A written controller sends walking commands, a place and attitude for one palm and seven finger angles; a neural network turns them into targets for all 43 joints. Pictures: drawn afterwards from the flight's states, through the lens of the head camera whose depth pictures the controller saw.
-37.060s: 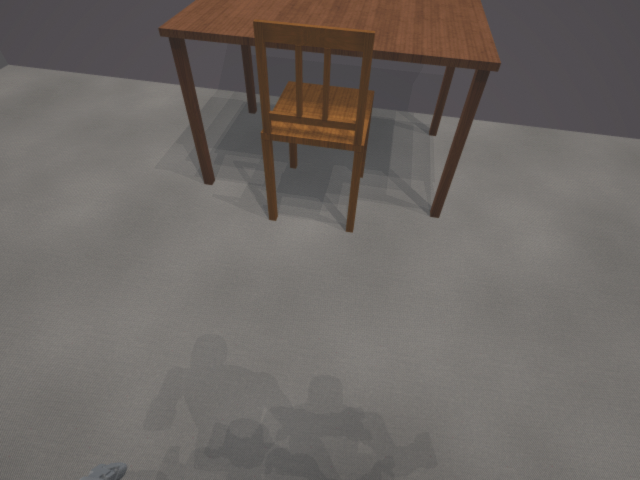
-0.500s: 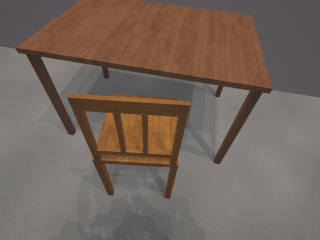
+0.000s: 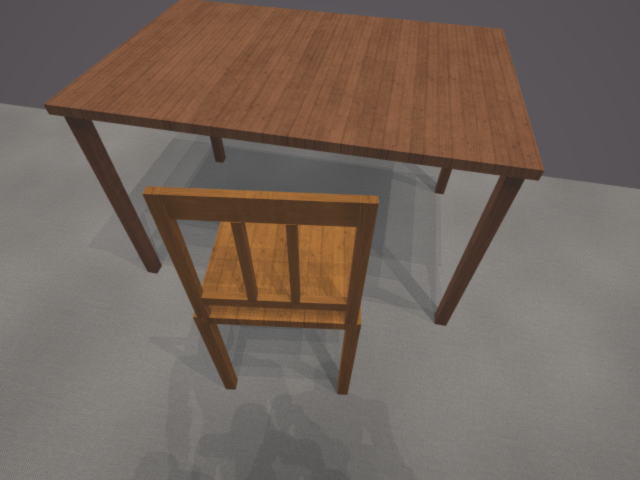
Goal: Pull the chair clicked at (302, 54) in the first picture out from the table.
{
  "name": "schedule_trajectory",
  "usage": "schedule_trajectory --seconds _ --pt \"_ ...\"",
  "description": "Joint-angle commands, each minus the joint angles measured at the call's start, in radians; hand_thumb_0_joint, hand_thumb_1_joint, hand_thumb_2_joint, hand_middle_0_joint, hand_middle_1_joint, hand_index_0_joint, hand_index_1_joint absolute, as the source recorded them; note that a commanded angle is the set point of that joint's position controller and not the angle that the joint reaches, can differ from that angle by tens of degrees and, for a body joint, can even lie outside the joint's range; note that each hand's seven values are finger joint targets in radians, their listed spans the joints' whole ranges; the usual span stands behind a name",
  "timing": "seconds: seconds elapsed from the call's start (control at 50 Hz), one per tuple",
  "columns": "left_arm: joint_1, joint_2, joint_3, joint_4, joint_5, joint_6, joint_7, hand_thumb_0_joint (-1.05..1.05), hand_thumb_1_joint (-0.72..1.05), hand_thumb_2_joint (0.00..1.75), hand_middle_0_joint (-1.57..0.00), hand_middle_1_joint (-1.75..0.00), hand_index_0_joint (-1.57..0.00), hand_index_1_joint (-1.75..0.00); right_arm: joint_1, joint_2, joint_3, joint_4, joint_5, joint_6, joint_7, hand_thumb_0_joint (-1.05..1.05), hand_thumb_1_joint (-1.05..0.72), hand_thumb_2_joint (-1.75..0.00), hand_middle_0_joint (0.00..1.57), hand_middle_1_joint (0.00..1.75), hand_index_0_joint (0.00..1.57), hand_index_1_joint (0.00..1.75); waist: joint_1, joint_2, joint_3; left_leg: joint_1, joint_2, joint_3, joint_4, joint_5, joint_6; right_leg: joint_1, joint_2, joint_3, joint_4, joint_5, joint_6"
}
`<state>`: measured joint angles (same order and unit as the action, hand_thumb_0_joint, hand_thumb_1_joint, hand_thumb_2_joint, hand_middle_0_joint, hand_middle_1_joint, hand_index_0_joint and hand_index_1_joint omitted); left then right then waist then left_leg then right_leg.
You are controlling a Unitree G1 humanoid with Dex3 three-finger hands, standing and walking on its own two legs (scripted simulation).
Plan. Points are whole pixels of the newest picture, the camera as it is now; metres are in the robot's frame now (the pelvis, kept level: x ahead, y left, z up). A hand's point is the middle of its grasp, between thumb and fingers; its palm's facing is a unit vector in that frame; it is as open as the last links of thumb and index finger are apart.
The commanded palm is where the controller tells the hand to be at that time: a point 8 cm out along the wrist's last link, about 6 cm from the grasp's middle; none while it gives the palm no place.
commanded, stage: look again from close up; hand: left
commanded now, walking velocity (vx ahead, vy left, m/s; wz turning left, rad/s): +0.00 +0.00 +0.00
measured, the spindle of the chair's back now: (246, 262) +0.50 +0.17 -0.11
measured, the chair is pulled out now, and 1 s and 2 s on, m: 0.17 0.17 0.17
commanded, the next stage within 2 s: raise the hand toward the chair's back in 1.20 s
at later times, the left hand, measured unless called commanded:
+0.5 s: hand out of the picture -0.03 +0.13 -0.17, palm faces +0.02 -0.99 -0.17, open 7.4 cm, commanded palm none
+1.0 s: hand out of the picture +0.00 +0.11 -0.17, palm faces +0.01 -0.99 -0.17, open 7.4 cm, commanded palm none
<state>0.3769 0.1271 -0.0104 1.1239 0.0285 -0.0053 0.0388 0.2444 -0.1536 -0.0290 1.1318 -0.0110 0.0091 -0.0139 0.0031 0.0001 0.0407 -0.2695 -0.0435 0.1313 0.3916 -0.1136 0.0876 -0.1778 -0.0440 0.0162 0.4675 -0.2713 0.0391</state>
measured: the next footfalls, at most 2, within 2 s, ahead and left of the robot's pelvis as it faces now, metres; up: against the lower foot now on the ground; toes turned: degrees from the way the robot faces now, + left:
none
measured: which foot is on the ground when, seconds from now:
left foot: down 0.00-1.00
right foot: down 0.00-1.00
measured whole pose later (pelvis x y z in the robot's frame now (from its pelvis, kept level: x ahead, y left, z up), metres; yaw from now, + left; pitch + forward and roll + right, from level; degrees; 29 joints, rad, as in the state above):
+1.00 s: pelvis +0.02 -0.04 +0.00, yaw +0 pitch -1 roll +0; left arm 0.34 0.11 -0.01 1.10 0.02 -0.02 0.04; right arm 0.27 -0.13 -0.01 1.15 -0.01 0.00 -0.02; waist -0.01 0.00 0.04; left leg -0.25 0.01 0.11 0.41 -0.14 0.03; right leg -0.14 0.01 0.00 0.44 -0.28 -0.01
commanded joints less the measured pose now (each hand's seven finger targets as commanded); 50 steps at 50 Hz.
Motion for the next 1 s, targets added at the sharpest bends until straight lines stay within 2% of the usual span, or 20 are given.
schedule_trajectory --seconds 0.0,0.12,0.2,0.36,0.4,0.42,0.52,0.6,0.64,0.72,0.86,0.98 --pt "0.105 0.085 0.019 -0.005 -0.002 -0.011 0.009 0.00 0.90 0.90 -0.20 -0.30 -0.20 -0.30 0.056 -0.106 -0.018 -0.027 0.004 -0.015 -0.003 0.00 -0.90 -0.90 0.20 0.30 0.20 0.30 -0.006 0.009 0.045 0.070 0.166 -0.223 -0.159 -0.301 -0.047 -0.144 -0.032 0.040 -0.089 -0.062 -0.051" --pt "0.099 0.080 0.019 -0.013 -0.003 -0.016 0.009 0.00 0.90 0.90 -0.20 -0.30 -0.20 -0.30 0.069 -0.092 -0.014 -0.024 0.005 -0.015 -0.003 0.00 -0.90 -0.90 0.20 0.30 0.20 0.30 -0.009 -0.019 0.063 0.068 0.155 -0.206 -0.127 -0.249 -0.049 -0.158 -0.038 0.059 -0.120 -0.064 -0.057" --pt "0.094 0.078 0.020 -0.015 -0.005 -0.018 0.009 0.00 0.90 0.90 -0.20 -0.30 -0.20 -0.30 0.079 -0.086 -0.012 -0.021 0.003 -0.015 -0.003 0.00 -0.90 -0.90 0.20 0.30 0.20 0.30 -0.013 0.002 0.062 0.074 0.152 -0.202 -0.119 -0.240 -0.054 -0.169 -0.038 0.064 -0.122 -0.073 -0.060" --pt "0.086 0.077 0.022 -0.024 -0.007 -0.022 0.008 0.00 0.90 0.90 -0.20 -0.30 -0.20 -0.30 0.091 -0.070 -0.008 -0.016 0.003 -0.014 -0.003 0.00 -0.90 -0.90 0.20 0.30 0.20 0.30 -0.014 -0.023 0.066 0.078 0.144 -0.180 -0.082 -0.188 -0.059 -0.180 -0.046 0.084 -0.149 -0.087 -0.068" --pt "0.080 0.074 0.023 -0.028 -0.009 -0.023 0.008 0.00 0.90 0.90 -0.20 -0.30 -0.20 -0.30 0.099 -0.068 -0.008 -0.015 0.002 -0.015 -0.005 0.00 -0.90 -0.90 0.20 0.30 0.20 0.30 -0.018 -0.013 0.052 0.091 0.145 -0.183 -0.078 -0.175 -0.060 -0.178 -0.043 0.086 -0.144 -0.077 -0.070" --pt "0.078 0.077 0.023 -0.030 -0.008 -0.023 0.009 0.00 0.90 0.90 -0.20 -0.30 -0.20 -0.30 0.099 -0.069 -0.007 -0.017 0.004 -0.014 -0.005 0.00 -0.90 -0.90 0.20 0.30 0.20 0.30 -0.016 -0.023 0.061 0.088 0.148 -0.183 -0.079 -0.176 -0.058 -0.176 -0.039 0.083 -0.145 -0.069 -0.068" --pt "0.077 0.072 0.023 -0.032 -0.008 -0.021 0.008 0.00 0.90 0.90 -0.20 -0.30 -0.20 -0.30 0.101 -0.065 -0.005 -0.011 0.004 -0.016 -0.006 0.00 -0.90 -0.90 0.20 0.30 0.20 0.30 -0.011 0.002 0.066 0.072 0.153 -0.185 -0.091 -0.189 -0.059 -0.159 -0.033 0.077 -0.136 -0.053 -0.069" --pt "0.076 0.071 0.023 -0.033 -0.010 -0.026 0.009 0.00 0.90 0.90 -0.20 -0.30 -0.20 -0.30 0.104 -0.060 -0.002 -0.009 0.003 -0.020 -0.007 0.00 -0.90 -0.90 0.20 0.30 0.20 0.30 -0.013 -0.017 0.040 0.099 0.150 -0.172 -0.066 -0.120 -0.060 -0.145 -0.043 0.086 -0.137 -0.007 -0.073" --pt "0.071 0.071 0.022 -0.034 -0.009 -0.026 0.009 0.00 0.90 0.90 -0.20 -0.30 -0.20 -0.30 0.106 -0.058 -0.002 -0.008 0.004 -0.019 -0.007 0.00 -0.90 -0.90 0.20 0.30 0.20 0.30 -0.014 -0.014 0.052 0.098 0.150 -0.168 -0.064 -0.110 -0.061 -0.151 -0.043 0.089 -0.144 -0.006 -0.074" --pt "0.070 0.073 0.022 -0.033 -0.010 -0.027 0.009 0.00 0.90 0.90 -0.20 -0.30 -0.20 -0.30 0.103 -0.060 0.000 -0.006 0.005 -0.024 -0.009 0.00 -0.90 -0.90 0.20 0.30 0.20 0.30 -0.012 -0.001 0.031 0.119 0.154 -0.165 -0.056 -0.059 -0.059 -0.126 -0.042 0.086 -0.135 0.049 -0.073" --pt "0.060 0.073 0.021 -0.031 -0.010 -0.027 0.009 0.00 0.90 0.90 -0.20 -0.30 -0.20 -0.30 0.092 -0.063 0.002 -0.004 0.004 -0.020 -0.009 0.00 -0.90 -0.90 0.20 0.30 0.20 0.30 -0.015 -0.010 0.060 0.117 0.151 -0.163 -0.060 -0.077 -0.065 -0.144 -0.041 0.094 -0.151 0.022 -0.072" --pt "0.063 0.077 0.022 -0.030 -0.010 -0.028 0.008 0.00 0.90 0.90 -0.20 -0.30 -0.20 -0.30 0.086 -0.069 0.003 -0.004 0.004 -0.023 -0.010 0.00 -0.90 -0.90 0.20 0.30 0.20 0.30 -0.013 -0.010 0.035 0.137 0.154 -0.160 -0.055 -0.041 -0.064 -0.122 -0.044 0.090 -0.150 0.058 -0.070"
